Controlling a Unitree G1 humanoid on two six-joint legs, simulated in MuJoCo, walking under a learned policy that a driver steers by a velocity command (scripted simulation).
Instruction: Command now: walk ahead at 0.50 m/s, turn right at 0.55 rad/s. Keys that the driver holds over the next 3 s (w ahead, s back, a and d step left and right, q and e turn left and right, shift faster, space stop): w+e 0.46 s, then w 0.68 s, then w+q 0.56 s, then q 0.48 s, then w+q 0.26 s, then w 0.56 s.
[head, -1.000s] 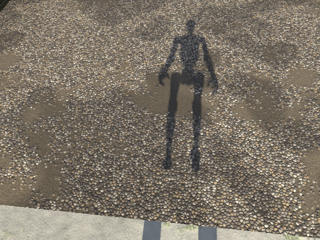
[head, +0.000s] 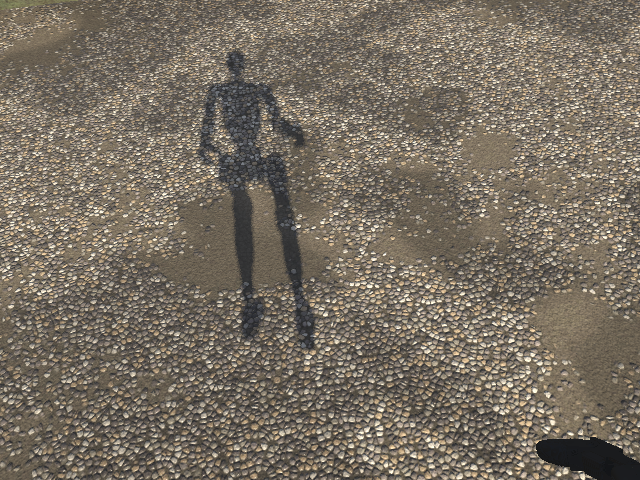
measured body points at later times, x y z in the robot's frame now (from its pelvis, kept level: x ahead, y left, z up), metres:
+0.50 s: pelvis +0.02 -0.02 -0.01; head +0.04 -0.04 +0.44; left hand +0.31 +0.14 -0.07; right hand +0.07 -0.30 -0.12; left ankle +0.02 +0.11 -0.72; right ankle +0.06 -0.13 -0.73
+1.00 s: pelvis +0.06 -0.07 +0.01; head +0.06 -0.06 +0.46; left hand +0.35 +0.07 -0.07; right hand +0.09 -0.33 -0.09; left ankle +0.09 +0.02 -0.72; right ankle +0.08 -0.22 -0.68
